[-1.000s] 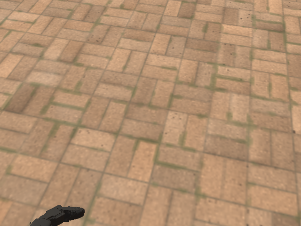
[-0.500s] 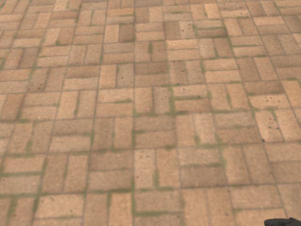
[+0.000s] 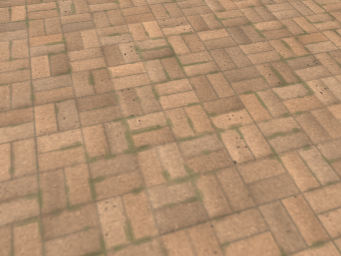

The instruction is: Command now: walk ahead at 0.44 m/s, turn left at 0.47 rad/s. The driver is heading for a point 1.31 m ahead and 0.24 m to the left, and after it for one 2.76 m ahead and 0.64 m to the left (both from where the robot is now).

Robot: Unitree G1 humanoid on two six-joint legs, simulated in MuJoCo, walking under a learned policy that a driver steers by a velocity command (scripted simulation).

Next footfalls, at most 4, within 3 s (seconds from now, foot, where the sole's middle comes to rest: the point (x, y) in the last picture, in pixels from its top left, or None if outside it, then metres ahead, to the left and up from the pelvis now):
0.02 right None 0.00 -0.10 -0.78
0.46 left None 0.34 0.24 -0.78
0.94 right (78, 199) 0.75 0.36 -0.78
1.34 left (34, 134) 1.12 0.62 -0.78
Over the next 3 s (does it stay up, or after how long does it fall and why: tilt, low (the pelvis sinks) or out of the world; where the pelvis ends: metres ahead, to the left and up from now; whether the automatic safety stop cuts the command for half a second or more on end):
stays up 1.99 0.17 -0.01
